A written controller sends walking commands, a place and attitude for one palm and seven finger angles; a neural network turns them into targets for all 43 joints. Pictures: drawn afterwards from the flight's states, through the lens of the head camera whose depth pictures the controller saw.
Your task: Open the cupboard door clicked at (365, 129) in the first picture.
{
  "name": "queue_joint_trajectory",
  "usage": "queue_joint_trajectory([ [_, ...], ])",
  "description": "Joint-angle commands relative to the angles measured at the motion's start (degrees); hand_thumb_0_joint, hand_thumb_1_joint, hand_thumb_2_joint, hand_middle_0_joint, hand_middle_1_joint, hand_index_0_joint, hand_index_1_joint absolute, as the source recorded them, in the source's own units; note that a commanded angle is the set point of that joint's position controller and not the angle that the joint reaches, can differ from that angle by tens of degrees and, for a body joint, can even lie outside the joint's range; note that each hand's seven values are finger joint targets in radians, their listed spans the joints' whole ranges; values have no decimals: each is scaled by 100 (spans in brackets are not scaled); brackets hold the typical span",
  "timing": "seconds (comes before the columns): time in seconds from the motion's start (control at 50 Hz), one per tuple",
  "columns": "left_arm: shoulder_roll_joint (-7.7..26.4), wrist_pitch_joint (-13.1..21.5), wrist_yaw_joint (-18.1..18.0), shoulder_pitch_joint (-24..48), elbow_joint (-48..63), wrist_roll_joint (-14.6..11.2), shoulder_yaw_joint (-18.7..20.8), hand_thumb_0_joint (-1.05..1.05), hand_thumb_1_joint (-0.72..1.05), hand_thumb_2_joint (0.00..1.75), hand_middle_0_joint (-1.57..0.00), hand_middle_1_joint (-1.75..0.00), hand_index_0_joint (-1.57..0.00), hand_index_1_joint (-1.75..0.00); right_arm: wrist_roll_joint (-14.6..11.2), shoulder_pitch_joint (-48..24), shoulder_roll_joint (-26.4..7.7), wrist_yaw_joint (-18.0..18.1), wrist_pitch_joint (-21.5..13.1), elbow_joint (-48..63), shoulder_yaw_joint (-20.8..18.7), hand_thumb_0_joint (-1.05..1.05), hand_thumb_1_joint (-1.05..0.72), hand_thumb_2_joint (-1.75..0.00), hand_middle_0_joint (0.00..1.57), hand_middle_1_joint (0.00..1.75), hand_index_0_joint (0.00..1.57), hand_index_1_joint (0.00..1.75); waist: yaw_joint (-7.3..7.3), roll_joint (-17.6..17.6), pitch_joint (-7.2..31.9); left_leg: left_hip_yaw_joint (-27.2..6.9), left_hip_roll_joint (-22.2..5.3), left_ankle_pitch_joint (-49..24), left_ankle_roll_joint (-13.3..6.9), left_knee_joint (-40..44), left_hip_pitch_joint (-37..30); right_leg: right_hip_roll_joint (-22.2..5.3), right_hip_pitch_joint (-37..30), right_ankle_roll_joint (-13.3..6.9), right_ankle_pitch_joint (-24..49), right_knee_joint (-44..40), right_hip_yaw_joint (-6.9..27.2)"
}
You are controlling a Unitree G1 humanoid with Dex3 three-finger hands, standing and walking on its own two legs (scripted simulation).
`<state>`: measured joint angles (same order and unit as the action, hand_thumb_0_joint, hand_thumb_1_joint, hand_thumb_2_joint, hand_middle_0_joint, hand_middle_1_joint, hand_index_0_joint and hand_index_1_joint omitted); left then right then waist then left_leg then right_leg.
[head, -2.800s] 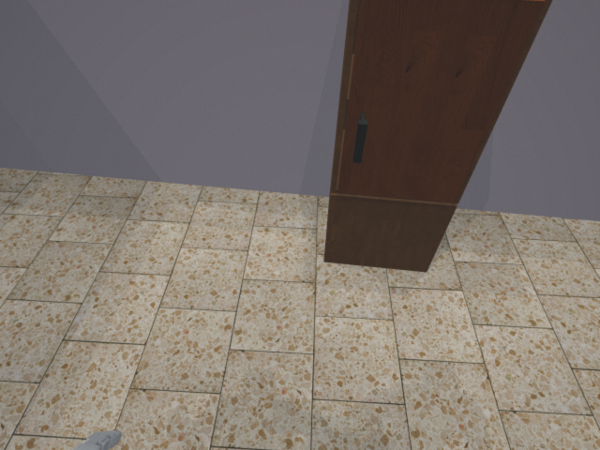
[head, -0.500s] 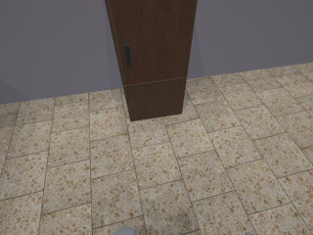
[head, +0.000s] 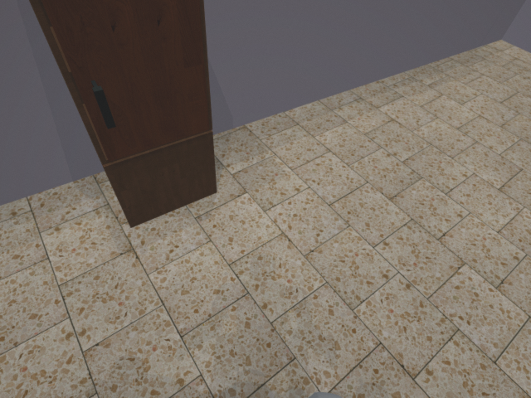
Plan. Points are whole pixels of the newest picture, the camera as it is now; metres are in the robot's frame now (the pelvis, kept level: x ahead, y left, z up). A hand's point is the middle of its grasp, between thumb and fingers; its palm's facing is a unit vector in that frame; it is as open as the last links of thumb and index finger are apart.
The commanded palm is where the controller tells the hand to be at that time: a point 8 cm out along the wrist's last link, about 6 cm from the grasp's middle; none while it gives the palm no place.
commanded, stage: walk to a spot facing it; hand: left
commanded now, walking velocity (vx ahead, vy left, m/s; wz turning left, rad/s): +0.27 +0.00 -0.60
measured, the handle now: (102, 104) +0.87 +0.53 -0.11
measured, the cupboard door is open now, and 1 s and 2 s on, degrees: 0 0 0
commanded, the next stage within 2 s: turn to face it in 1.02 s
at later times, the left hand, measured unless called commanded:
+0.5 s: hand out of the picture +0.12 +0.13 -0.17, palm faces -0.19 -0.96 -0.18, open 7.4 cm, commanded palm none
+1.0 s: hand (235, 247) +0.45 +0.09 -0.16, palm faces -0.43 -0.88 -0.19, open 7.4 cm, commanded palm none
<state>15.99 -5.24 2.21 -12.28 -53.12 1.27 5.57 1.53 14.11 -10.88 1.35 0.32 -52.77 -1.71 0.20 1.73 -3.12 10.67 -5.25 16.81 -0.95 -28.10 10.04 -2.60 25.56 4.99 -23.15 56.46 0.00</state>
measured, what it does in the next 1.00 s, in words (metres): walks ahead, turning right: right foot, then left foot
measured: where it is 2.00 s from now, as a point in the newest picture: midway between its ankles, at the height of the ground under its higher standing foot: (292, 385)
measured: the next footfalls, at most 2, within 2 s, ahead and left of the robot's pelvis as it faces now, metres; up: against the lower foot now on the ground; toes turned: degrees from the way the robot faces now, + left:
right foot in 0.16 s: +0.02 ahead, -0.15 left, +0.00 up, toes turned -13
left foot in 0.62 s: +0.33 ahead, +0.03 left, +0.00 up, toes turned -10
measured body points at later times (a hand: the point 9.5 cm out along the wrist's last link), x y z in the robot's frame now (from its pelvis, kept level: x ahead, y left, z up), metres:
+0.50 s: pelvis +0.09 -0.05 +0.00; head +0.10 -0.05 +0.45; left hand +0.13 +0.18 -0.15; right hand +0.11 -0.32 -0.14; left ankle +0.23 +0.06 -0.69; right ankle -0.02 -0.14 -0.74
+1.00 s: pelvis +0.26 -0.04 +0.00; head +0.27 -0.03 +0.45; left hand +0.47 +0.13 -0.14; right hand +0.14 -0.25 -0.15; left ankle +0.29 +0.04 -0.74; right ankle +0.27 -0.21 -0.67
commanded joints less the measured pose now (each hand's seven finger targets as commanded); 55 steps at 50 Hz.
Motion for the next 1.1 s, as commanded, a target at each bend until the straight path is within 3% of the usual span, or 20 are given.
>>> queue_joint_trajectory([
  [0.0, 100, 211, 64, 654, 655, 0, -38, 0, 90, 90, -20, -30, -20, -30, 15, 374, -1314, 43, -125, 171, -407, 0, -90, -90, 20, 30, 20, 30, -320, -1393, 323, -896, -1548, -1150, -719, 953, -597, 16, 100, -108, -329, -1029, -469],
  [0.08, 138, 309, 97, 434, 570, 27, -13, 0, 90, 90, -20, -30, -20, -30, 23, 253, -1342, -24, -120, 82, -424, 0, -90, -90, 20, 30, 20, 30, -127, -1122, 342, -656, -1595, 593, -397, 601, 158, 208, -1057, -348, -105, -2266, -741],
  [0.1, 220, 364, 65, -71, 414, 26, 26, 0, 90, 90, -20, -30, -20, -30, 17, 156, -1277, -43, -107, 86, -398, 0, -90, -90, 20, 30, 20, 30, 163, -781, 495, -369, -1456, 958, -145, -170, 725, 251, -2011, -465, 303, -2928, -752],
  [0.12, 776, 463, -5, -659, 224, 71, 132, 0, 90, 90, -20, -30, -20, -30, -58, 248, -956, -97, -85, 162, -308, 0, -90, -90, 20, 30, 20, 30, 406, 653, 818, 355, -959, 1511, 262, -1755, 1984, -749, -3409, -813, -504, -3742, 489],
  [0.14, 1424, 496, -121, -1222, 60, 17, 239, 0, 90, 90, -20, -30, -20, -30, -32, -429, -602, -156, -90, 580, -167, 0, -90, -90, 20, 30, 20, 30, 791, 2101, 568, 119, -152, 2308, 505, -3413, 3583, -1990, -3559, -1425, -584, -4483, 3013],
  [0.16, 1354, 499, -214, -1456, 25, -56, 234, 0, 90, 90, -20, -30, -20, -30, 18, -887, -908, -151, -93, 764, -209, 0, -90, -90, 20, 30, 20, 30, 865, 1413, 338, -700, -261, 1764, 402, -3811, 3799, -2125, -3183, -1673, -472, -4648, 3077],
  [0.18, 1070, 539, -260, -1113, 58, -56, 197, 0, 90, 90, -20, -30, -20, -30, -1, -798, -950, -180, -87, 684, -260, 0, -90, -90, 20, 30, 20, 30, 655, 1029, 161, -831, -461, 1072, 352, -3879, 3658, -1896, -2833, -1617, -990, -4682, 2641],
  [0.26, 545, 749, -231, -437, 159, -17, -26, 0, 90, 90, -20, -30, -20, -30, 61, -360, -798, -242, -115, 279, -296, 0, -90, -90, 20, 30, 20, 30, 82, 462, -373, -789, -457, 1, 526, -3511, 2984, -1196, -1766, -1416, 425, -4595, 1520],
  [0.3, 518, 829, -222, -565, 72, -16, -42, 0, 90, 90, -20, -30, -20, -30, 44, -168, -674, -260, -109, 180, -288, 0, -90, -90, 20, 30, 20, 30, 2, 454, -307, -659, -374, -264, 584, -3266, 2833, -995, -1825, -1366, 1199, -4539, 1129],
  [0.5, 489, 908, -321, -1053, -378, 47, -86, 0, 90, 90, -20, -30, -20, -30, -38, -1057, -468, -326, -273, 550, -222, 0, -90, -90, 20, 30, 20, 30, 165, 642, -373, -612, -159, -395, 389, -1387, 2233, -1033, -2063, -1394, 2093, -4251, 1301],
  [0.56, 539, 899, -317, -861, -400, 0, -24, 0, 90, 90, -20, -30, -20, -30, -23, -3, -661, -198, -391, 179, -274, 0, -90, -90, 20, 30, 20, 30, -333, 297, 143, -392, 220, -641, 248, -257, 186, -669, -1614, -1185, 3263, -2945, 1031],
  [0.58, 374, 897, -295, -867, -408, -28, -22, 0, 90, 90, -20, -30, -20, -30, -3, 1001, -1076, -109, -426, -129, -369, 0, -90, -90, 20, 30, 20, 30, -726, -377, 776, -737, -130, -665, 194, -10, -1257, -294, -1081, -977, 2845, -1620, 807],
  [0.6, -5, 842, -214, -1274, -335, -125, -38, 0, 90, 90, -20, -30, -20, -30, 82, 1674, -1789, -45, -465, -288, -528, 0, -90, -90, 20, 30, 20, 30, -776, -2155, 1555, -2922, -1952, -520, -262, 400, -2505, 568, 233, -625, 121, 307, -52],
  [0.62, -19, 851, -199, -1135, -225, -100, -80, 0, 90, 90, -20, -30, -20, -30, 17, 1826, -1846, -24, -400, -320, -465, 0, -90, -90, 20, 30, 20, 30, -754, -2166, 1584, -3873, -2539, -240, -575, 1175, -2313, 600, 784, -634, -1013, 1497, 261],
  [0.64, 58, 824, -192, -928, -204, -60, -32, 0, 90, 90, -20, -30, -20, -30, -2, 1234, -1606, -39, -355, -181, -400, 0, -90, -90, 20, 30, 20, 30, -554, -1454, 1015, -3577, -2559, 765, -711, 1454, -1413, 195, 835, -695, -782, 1915, 365],
  [0.68, -51, 749, -75, -546, -235, 5, -40, 0, 90, 90, -20, -30, -20, -30, -27, 365, -947, -19, -431, 1, -250, 0, -90, -90, 20, 30, 20, 30, -270, -1000, 79, -2519, -2100, 778, -434, 1682, -147, -227, 1004, -579, 158, 2058, 174],
  [0.76, -375, 448, -27, -889, -305, 45, -4, 0, 90, 90, -20, -30, -20, -30, -44, 206, -491, 26, -499, -119, -150, 0, -90, -90, 20, 30, 20, 30, 141, -948, -147, -769, -1542, -806, -302, 1602, 718, -313, 542, -407, 794, 1711, -33],
  [0.94, -339, 232, -19, 121, 284, 30, 46, 0, 90, 90, -20, -30, -20, -30, -34, 309, -700, 11, -367, -179, -309, 0, -90, -90, 20, 30, 20, 30, 32, -811, -303, 102, -1671, -1423, -638, 1420, 153, -567, 974, -129, 1267, 10, -281],
  [1.02, -347, 293, -42, 548, 497, 29, 18, 0, 90, 90, -20, -30, -20, -30, 14, 521, -843, -8, -260, -248, -390, 0, -90, -90, 20, 30, 20, 30, -197, -839, -201, 380, -1777, -2103, -590, 899, -323, -358, 583, -207, 896, -1046, -598],
  [1.08, -216, 389, -72, 385, 514, 39, 28, 0, 90, 90, -20, -30, -20, -30, 30, 538, -974, -29, -179, -210, -451, 0, -90, -90, 20, 30, 20, 30, -133, -803, 149, 522, -1814, -2596, -403, 35, -459, -88, -187, -364, 688, -1796, -788],
])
